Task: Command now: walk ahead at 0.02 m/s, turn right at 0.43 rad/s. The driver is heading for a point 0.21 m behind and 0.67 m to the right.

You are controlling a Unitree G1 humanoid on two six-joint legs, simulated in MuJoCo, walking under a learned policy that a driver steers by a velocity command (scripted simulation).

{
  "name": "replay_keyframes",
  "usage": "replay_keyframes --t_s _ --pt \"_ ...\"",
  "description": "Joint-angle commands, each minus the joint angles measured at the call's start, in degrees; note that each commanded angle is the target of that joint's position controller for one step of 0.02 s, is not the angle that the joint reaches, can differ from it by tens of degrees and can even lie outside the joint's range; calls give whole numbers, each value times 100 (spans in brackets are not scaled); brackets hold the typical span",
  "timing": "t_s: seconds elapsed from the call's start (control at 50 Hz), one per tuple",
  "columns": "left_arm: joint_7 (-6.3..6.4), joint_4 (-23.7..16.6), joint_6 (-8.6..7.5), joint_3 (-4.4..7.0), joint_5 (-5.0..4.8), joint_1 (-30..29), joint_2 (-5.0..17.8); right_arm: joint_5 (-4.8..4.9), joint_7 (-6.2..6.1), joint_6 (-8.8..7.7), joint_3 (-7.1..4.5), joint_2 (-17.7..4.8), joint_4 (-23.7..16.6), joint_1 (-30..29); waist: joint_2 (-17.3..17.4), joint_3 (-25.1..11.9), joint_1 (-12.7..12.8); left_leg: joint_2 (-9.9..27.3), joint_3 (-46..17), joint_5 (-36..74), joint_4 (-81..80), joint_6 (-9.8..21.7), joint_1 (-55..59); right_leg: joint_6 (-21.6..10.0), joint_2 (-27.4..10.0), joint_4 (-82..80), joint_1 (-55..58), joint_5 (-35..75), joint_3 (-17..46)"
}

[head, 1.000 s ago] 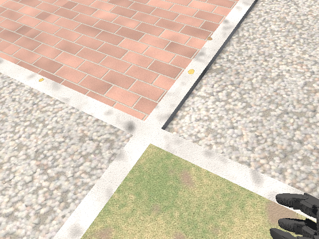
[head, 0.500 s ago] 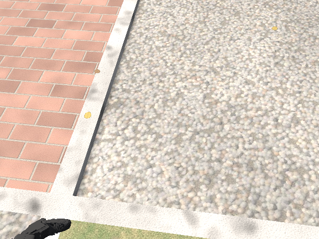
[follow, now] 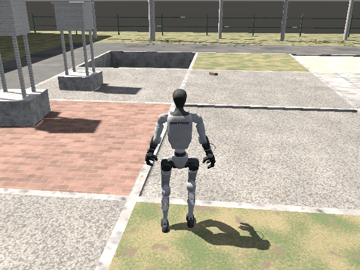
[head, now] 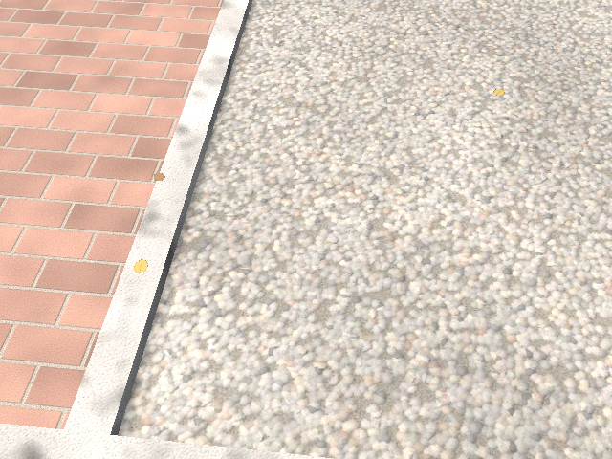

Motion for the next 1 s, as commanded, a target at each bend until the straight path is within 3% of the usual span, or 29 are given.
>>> replay_keyframes --t_s 0.02,0.06,0.1,0.12,0.14,0.16,0.18,0.22,0.24,0.32,0.36,0.4,0.48,0.52,0.56,0.58,0.6,0.62,0.64,0.66,0.68,0.76,0.84,0.92,0.94,0.96,0.98,1.0 --pt "-54 -547 -27 83 -92 -354 263 80 -58 -7 -332 -1136 -315 -246 932 -420 -173 1541 -1077 3313 -910 1175 1005 127 -322 -5 -535 -100 -50" --pt "-127 -533 25 113 -109 -206 315 123 -17 91 -368 -1161 -291 -304 1029 -521 -129 1368 -675 3365 -681 1021 933 113 -178 -629 14 453 -346" --pt "-153 -429 64 207 -88 159 438 198 27 130 -364 -1074 -221 -258 803 -645 66 1148 -229 2755 -48 666 553 -106 51 -1695 971 1534 -508" --pt "-96 -456 68 329 -69 322 753 148 79 92 -335 -900 -124 53 39 -775 100 817 196 1737 912 246 -125 -385 -233 -2183 1830 2755 222" --pt "10 -613 64 509 23 417 1632 -131 104 43 -168 -448 -486 -195 -1786 -764 49 -115 512 -1379 2660 -374 -2034 -1422 -1849 -2413 2682 4812 2748" --pt "-61 -607 -76 374 185 760 1336 -48 101 -17 -194 -580 -610 -691 -1253 -1289 468 -358 -608 -2359 3674 -332 -2207 -2208 -2400 -2471 2533 5031 3367" --pt "-73 -619 -210 309 161 529 1174 55 109 -31 -246 -731 -623 -754 -774 -1059 335 -239 -824 -2076 4025 -279 -2400 -2099 -2210 -2403 2496 5024 2878" --pt "9 -631 -283 261 -19 74 1000 5 35 -65 -299 -823 -474 -654 -305 -828 143 -82 -894 -1197 3666 -206 -2495 -1482 -1661 -2324 2341 4436 2182" --pt "57 -644 -264 225 -55 -35 957 -6 7 -67 -327 -881 -467 -632 -393 -813 69 -74 -925 -917 3474 -226 -2288 -1378 -1528 -2344 2159 4484 2059" --pt "163 -694 -171 216 -16 4 975 59 61 -67 -275 -640 -484 -541 -517 -905 24 -354 -841 -448 2636 -370 -1907 -1376 -1282 -2421 2064 4306 1957" --pt "199 -690 -139 222 -63 86 975 63 105 -78 -254 -591 -534 -645 -540 -912 109 -393 -845 -233 1932 -377 -1753 -1371 -1151 -2701 1927 2218 2159" --pt "201 -702 -148 216 -55 84 979 90 167 -131 -250 -605 -617 -859 -803 -586 213 -452 -845 -146 1361 -318 -1641 -1378 -1076 -3084 1546 170 2533" --pt "152 -685 -194 216 -38 161 1047 127 292 -388 -277 -674 -705 -941 -824 -384 281 -558 -838 -233 510 -126 -1165 -1349 -1047 -3104 1230 -508 2948" --pt "129 -705 -187 191 -48 94 1018 161 338 -507 -289 -654 -665 -737 -798 -378 157 -610 -764 -131 64 -6 -567 -1264 -938 -2983 907 -641 3046" --pt "129 -762 -160 130 -55 -83 880 177 340 -592 -329 -632 -486 -175 -643 -348 -207 -572 -648 463 -784 152 549 -1003 -612 -2600 227 -928 2934" --pt "131 -801 -176 61 -44 -132 645 151 302 -610 -399 -810 -347 368 -365 -465 -429 -90 -1020 332 -960 321 1466 -723 -334 -1858 -512 -1137 2614" --pt "119 -860 -195 -63 -67 -23 178 24 248 -597 -457 -1174 -271 984 634 -765 -498 1107 -2479 -1057 -1470 760 2227 -317 327 -43 -1368 -1153 1510" --pt "120 -1160 -269 3 -123 -196 461 -140 309 -611 -523 -1514 -257 909 1301 -181 -340 1931 -4216 -1966 -2099 1384 1742 -236 347 808 -2368 -943 1180" --pt "112 -1105 -288 109 -69 -151 868 -75 285 -615 -443 -1170 -435 405 1041 241 -144 1915 -3912 -1829 -2100 1476 1364 -110 -112 1341 -2517 -498 1156" --pt "97 -970 -254 180 -43 -22 1006 3 230 -583 -350 -840 -540 97 909 352 -64 1567 -3199 -1162 -2046 1277 1224 17 -206 1547 -2428 -110 1058" --pt "100 -879 -204 209 -23 103 971 16 193 -532 -298 -722 -631 -67 828 246 -5 1309 -2626 -447 -1974 1094 1202 132 -270 1699 -2286 162 944" --pt "-24 -1076 -158 89 -52 -106 487 -38 102 -420 -315 -867 -621 53 766 17 -107 942 -909 3043 -1812 1092 899 472 -451 1528 -1782 1069 352" --pt "-183 -1319 -140 -27 -34 -500 239 67 72 -240 -371 -1076 -591 188 753 -169 -295 847 -142 3348 -1604 1063 900 436 -530 113 -1061 1681 -34" --pt "-316 -1426 -74 95 -46 -508 505 241 146 -194 -446 -1306 -595 208 776 -303 -201 1101 -29 3536 -1069 951 1035 121 -352 -777 -358 1502 -284" --pt "-315 -1402 -57 157 -35 -332 609 295 162 -208 -455 -1320 -615 159 748 -421 -74 1105 32 3953 -677 884 1106 -20 -234 -1078 -55 1469 -351" --pt "-289 -1282 -53 258 -21 138 758 340 179 -227 -437 -1246 -630 96 600 -661 213 966 236 4201 84 731 987 -206 -58 -1609 674 1866 -421" --pt "-186 -1121 -43 396 -5 716 1050 283 218 -276 -365 -1029 -575 352 208 -1006 465 646 474 3751 1176 409 445 -460 26 -2057 1798 2807 -256" --pt "-27 -1179 -27 493 -28 1075 1633 -100 261 -301 -179 -498 -792 547 -1216 -1555 359 155 524 -271 3051 5 -1261 -1101 -1475 -1763 3415 5244 1739"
